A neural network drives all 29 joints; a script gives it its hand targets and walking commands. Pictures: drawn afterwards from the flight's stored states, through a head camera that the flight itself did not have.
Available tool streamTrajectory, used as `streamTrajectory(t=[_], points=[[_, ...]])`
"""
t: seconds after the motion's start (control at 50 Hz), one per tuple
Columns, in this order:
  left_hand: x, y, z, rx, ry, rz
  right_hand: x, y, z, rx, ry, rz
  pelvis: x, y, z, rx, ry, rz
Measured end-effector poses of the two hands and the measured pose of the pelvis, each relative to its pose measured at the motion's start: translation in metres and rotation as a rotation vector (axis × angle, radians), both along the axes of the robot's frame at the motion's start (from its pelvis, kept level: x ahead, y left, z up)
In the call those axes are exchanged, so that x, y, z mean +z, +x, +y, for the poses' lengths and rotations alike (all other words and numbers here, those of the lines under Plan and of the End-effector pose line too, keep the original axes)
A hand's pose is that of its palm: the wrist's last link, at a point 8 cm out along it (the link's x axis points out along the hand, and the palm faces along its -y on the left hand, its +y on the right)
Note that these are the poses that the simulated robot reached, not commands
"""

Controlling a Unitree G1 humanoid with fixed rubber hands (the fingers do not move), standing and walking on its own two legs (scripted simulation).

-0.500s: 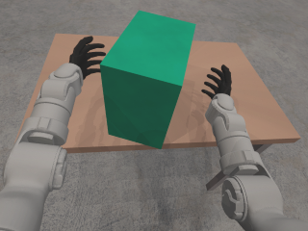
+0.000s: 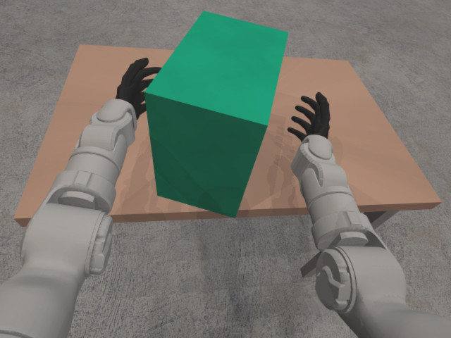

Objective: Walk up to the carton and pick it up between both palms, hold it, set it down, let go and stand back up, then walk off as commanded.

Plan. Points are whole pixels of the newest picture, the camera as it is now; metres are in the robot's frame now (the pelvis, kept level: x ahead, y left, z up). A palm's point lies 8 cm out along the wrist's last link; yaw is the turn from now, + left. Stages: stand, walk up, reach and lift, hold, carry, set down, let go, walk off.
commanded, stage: reach and lift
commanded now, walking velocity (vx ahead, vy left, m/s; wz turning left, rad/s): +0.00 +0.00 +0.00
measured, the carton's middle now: (219, 117) +0.51 -0.01 +0.10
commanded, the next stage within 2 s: none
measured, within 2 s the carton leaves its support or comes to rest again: leaves its support in 1.82 s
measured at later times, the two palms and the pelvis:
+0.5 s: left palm (142, 105) +0.48 +0.13 +0.14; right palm (291, 141) +0.42 -0.13 +0.12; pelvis +0.00 +0.00 +0.00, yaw +0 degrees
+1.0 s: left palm (142, 114) +0.46 +0.13 +0.14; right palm (291, 153) +0.40 -0.12 +0.12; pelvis +0.00 +0.01 +0.00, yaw +0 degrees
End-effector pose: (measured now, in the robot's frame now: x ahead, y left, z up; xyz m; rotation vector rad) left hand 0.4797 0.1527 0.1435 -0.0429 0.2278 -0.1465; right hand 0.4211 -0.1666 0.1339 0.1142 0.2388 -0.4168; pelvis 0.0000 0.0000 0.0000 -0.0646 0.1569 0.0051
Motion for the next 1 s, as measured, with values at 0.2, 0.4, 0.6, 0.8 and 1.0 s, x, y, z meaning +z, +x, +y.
streamTrajectory(t=[0.2, 0.4, 0.6, 0.8, 1.0], points=[[-0.006, 0.001, -0.019, -0.022, -0.015, 0.005, 0.001, 0.005, 0.012, 0.008, -0.002, -0.011, 0.000, 0.002, 0.000, -0.001, 0.000, 0.013], [-0.003, 0.001, -0.020, -0.033, 0.047, -0.020, -0.005, 0.004, 0.029, 0.015, 0.010, -0.012, 0.000, 0.002, 0.001, -0.001, -0.001, 0.016], [-0.003, -0.001, -0.021, -0.031, 0.075, -0.044, -0.012, -0.002, 0.042, 0.023, -0.015, -0.029, 0.000, 0.000, 0.004, 0.000, -0.004, 0.017], [-0.005, -0.007, -0.022, -0.023, 0.047, -0.036, -0.014, -0.010, 0.043, 0.029, -0.043, -0.051, 0.001, 0.001, 0.009, 0.003, -0.006, -0.002], [-0.005, -0.019, -0.021, -0.030, 0.040, -0.020, -0.014, -0.025, 0.042, 0.041, -0.026, -0.048, 0.002, 0.001, 0.011, 0.008, -0.008, -0.059]])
